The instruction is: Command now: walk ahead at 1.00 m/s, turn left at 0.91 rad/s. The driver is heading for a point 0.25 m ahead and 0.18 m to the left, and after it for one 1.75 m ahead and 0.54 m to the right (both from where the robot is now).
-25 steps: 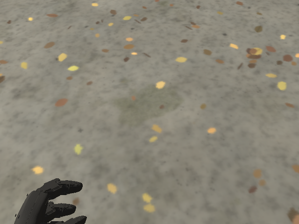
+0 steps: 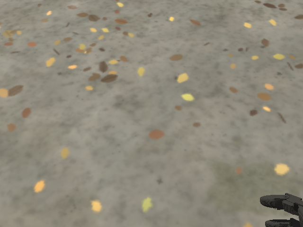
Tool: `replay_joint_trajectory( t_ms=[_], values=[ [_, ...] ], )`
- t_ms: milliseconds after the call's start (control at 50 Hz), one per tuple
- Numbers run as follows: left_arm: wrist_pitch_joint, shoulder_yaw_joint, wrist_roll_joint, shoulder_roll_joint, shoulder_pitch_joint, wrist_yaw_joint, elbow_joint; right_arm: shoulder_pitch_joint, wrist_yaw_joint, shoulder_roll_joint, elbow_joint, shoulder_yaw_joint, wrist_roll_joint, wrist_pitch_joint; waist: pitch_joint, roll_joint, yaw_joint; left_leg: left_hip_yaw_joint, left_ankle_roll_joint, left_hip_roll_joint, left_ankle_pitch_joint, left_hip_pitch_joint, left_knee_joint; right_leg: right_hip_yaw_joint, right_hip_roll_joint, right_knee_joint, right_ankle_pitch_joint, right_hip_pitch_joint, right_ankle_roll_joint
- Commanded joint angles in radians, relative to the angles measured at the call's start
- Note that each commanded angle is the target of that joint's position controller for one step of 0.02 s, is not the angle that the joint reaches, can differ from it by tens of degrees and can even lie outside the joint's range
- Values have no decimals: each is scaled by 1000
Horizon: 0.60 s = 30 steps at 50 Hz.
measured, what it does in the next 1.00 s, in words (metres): walks ahead, turning right: left foot, then right foot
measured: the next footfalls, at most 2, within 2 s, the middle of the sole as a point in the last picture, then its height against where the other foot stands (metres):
left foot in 0.04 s outside the picture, level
right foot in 0.42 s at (180, 191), level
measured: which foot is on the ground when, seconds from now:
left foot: up 0.00-0.02, down 0.04-0.40, up 0.42-0.92, down 0.94-1.00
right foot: down 0.00-0.02, up 0.04-0.40, down 0.42-0.94, up 0.96-1.00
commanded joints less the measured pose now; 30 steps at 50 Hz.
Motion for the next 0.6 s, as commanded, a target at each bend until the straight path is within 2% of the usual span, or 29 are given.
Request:
replay_joint_trajectory(
  t_ms=[20,40,60,80,100,120,140,160,180,200,220,240,260,280,300,320,340,380,400,420,440,460,480,500,520,540,560,580,600],
  values=[
    [15,58,15,255,-224,9,-145,628,-41,-169,145,-74,3,4,-242,-98,-372,-97,86,-79,-120,816,-51,89,-227,746,1310,-429,-73],
    [9,38,21,155,-256,-16,-162,554,-68,-226,147,-105,28,18,-147,134,-289,-269,118,9,-174,900,-101,108,-18,1136,215,-729,-52],
    [-14,17,-1,113,-156,-19,-285,454,-68,-351,90,-123,-13,32,-274,253,-137,-836,329,234,-161,1143,-234,277,58,1416,-55,-1109,-6],
    [-43,9,4,157,-232,-17,-308,470,-78,-316,61,-128,-8,33,-320,61,-196,-1023,349,292,-377,1136,-425,428,13,1373,19,-1196,-22],
    [-54,4,-4,165,-238,-16,-288,432,-91,-228,77,-108,-7,22,-138,-72,-138,-942,284,302,-292,941,-491,420,-46,1250,89,-1181,-35],
    [-47,1,2,154,-232,-12,-268,379,-98,-170,92,-89,-7,4,-35,-157,-64,-805,232,276,-60,741,-473,398,-93,1144,119,-1083,-34],
    [-26,-5,14,138,-204,-11,-244,327,-103,-137,81,-70,-7,-19,-6,-181,-17,-674,206,250,247,590,-443,387,-115,1096,109,-968,-24],
    [2,-8,23,124,-164,-14,-221,311,-100,-98,86,-52,3,-41,3,-196,16,-570,178,227,462,463,-447,381,-134,1022,92,-855,-12],
    [22,-10,20,105,-151,-21,-210,320,-91,-82,103,-42,11,-60,3,-183,30,-473,145,196,573,388,-460,368,-142,921,83,-779,-6],
    [30,-15,10,86,-181,-29,-219,328,-84,-95,122,-43,6,-74,16,-147,23,-379,119,154,681,354,-476,334,-127,822,124,-754,-12],
    [-7,7,-64,110,-278,-13,-244,244,-88,-39,93,-37,43,-97,14,-105,-11,-359,72,137,650,371,-459,362,-136,764,182,-813,-9],
    [-24,-7,-66,77,-323,-16,-264,240,-100,-66,102,-36,51,-104,-14,-84,-17,-285,32,102,644,388,-458,338,-126,639,271,-804,-17],
    [-36,-18,-60,38,-369,-23,-272,258,-115,-77,114,-38,46,-101,-22,-75,-45,-209,-8,52,601,388,-459,301,-95,480,405,-767,-25],
    [-48,-22,-52,20,-434,-35,-282,324,-128,-85,131,-39,34,-98,-42,-76,-99,-176,-42,33,560,432,-452,266,-50,346,597,-746,-32],
    [-54,-20,-50,13,-472,-47,-292,381,-139,-97,149,-39,24,-92,-62,-61,-131,-162,-66,40,544,482,-448,243,-6,267,741,-721,-34],
    [-56,-14,-50,24,-478,-61,-301,397,-145,-109,155,-38,17,-84,-75,-25,-136,-147,-89,45,534,521,-427,234,24,217,816,-701,-39],
    [-54,0,-53,52,-460,-73,-307,385,-150,-113,152,-39,12,-73,-89,23,-122,-132,-115,45,543,546,-377,229,48,189,830,-673,-46],
    [-45,37,-48,119,-325,-90,-285,332,-162,-115,124,-44,6,-51,-158,90,-49,-118,-166,61,675,559,-201,207,111,213,743,-539,-64],
    [-37,61,-46,164,-187,-92,-250,275,-168,-120,96,-48,2,-42,-203,113,26,-120,-185,75,743,520,-55,219,121,248,677,-415,-82],
    [-28,83,-46,202,1,-84,-206,172,-167,-122,60,-50,-4,-36,-224,66,153,-109,-217,56,619,404,244,304,60,191,715,-261,-129],
    [-24,75,-37,223,58,-68,-177,197,-145,-14,39,-28,-40,-31,-213,-255,116,-90,-244,-109,-465,192,679,481,-84,199,1097,-122,-193],
    [-31,59,33,253,-102,-57,-264,444,-115,52,24,-5,-14,-38,-371,-322,-62,-303,-273,-158,-652,-18,951,981,-300,196,1221,39,-399],
    [-12,77,27,242,-215,-48,-347,452,-92,-68,15,-15,14,-46,-467,-196,-29,-398,-241,-105,-523,-44,955,1114,-344,51,802,15,-461],
    [12,70,-6,192,-299,-38,-385,320,-91,-128,-14,-33,21,-40,-316,-29,-30,-376,-208,-69,-438,-64,865,1053,-277,-11,412,-174,-426],
    [27,59,-32,166,-335,-33,-394,254,-100,-123,-33,-38,9,-27,-207,87,-60,-356,-202,-42,-388,-53,779,1014,-224,-68,213,-344,-379],
    [33,57,-34,169,-345,-29,-399,240,-108,-108,-50,-36,-1,-13,-167,78,-80,-358,-204,-32,-362,-15,694,993,-182,-94,167,-453,-357],
    [38,61,-33,172,-357,-27,-405,244,-110,-100,-53,-38,-4,-2,-124,35,-96,-363,-209,-19,-349,26,592,934,-124,-105,173,-535,-329],
    [44,64,-32,168,-361,-25,-406,251,-114,-84,-48,-38,-4,1,-102,3,-100,-355,-216,-12,-341,54,498,877,-80,-98,224,-582,-305],
    [49,68,-35,170,-346,-20,-401,246,-120,-60,-44,-35,-7,-1,-109,-13,-94,-340,-226,-15,-333,77,408,831,-56,-74,335,-597,-290]
  ],
)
